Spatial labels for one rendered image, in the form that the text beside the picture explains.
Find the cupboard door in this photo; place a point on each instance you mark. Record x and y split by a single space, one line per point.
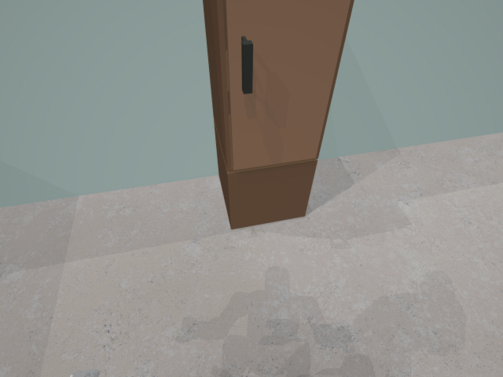
296 44

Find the handle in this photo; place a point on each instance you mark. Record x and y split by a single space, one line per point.
247 64

